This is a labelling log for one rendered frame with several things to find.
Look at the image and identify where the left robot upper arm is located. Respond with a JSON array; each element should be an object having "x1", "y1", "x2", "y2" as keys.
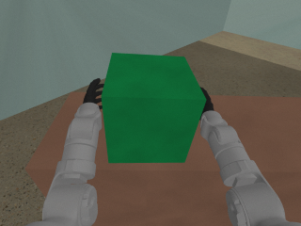
[{"x1": 25, "y1": 184, "x2": 98, "y2": 226}]

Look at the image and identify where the carton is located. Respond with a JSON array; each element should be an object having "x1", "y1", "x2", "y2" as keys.
[{"x1": 101, "y1": 53, "x2": 207, "y2": 163}]

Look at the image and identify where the robot left forearm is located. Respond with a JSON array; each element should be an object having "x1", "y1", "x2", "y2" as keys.
[{"x1": 42, "y1": 102, "x2": 103, "y2": 220}]

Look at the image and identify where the pedestal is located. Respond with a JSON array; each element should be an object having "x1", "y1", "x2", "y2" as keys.
[{"x1": 25, "y1": 91, "x2": 301, "y2": 226}]

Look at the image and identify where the robot right forearm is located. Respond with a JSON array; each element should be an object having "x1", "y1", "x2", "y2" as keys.
[{"x1": 200, "y1": 110, "x2": 286, "y2": 218}]

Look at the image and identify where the robot right hand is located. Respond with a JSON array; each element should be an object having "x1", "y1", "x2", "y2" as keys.
[{"x1": 200, "y1": 87, "x2": 214, "y2": 120}]

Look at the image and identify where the right robot upper arm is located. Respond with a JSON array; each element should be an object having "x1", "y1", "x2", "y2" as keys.
[{"x1": 226, "y1": 182, "x2": 301, "y2": 226}]

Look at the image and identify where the robot left hand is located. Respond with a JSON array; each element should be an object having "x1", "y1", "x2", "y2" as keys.
[{"x1": 83, "y1": 78, "x2": 104, "y2": 109}]

